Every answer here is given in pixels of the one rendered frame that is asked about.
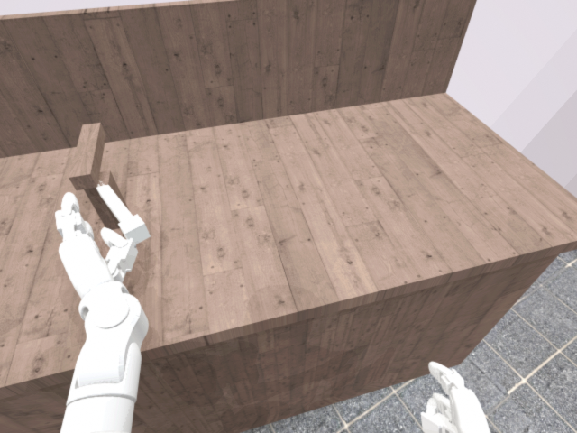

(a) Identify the robot right hand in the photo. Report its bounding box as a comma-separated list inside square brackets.
[421, 362, 490, 433]

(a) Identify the robot left hand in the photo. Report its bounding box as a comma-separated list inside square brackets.
[55, 192, 138, 299]

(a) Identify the left robot forearm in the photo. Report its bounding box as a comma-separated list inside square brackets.
[60, 281, 149, 433]

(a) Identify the counter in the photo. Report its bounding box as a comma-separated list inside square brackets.
[0, 0, 577, 433]

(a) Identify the tap lever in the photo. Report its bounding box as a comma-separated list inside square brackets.
[96, 180, 151, 244]

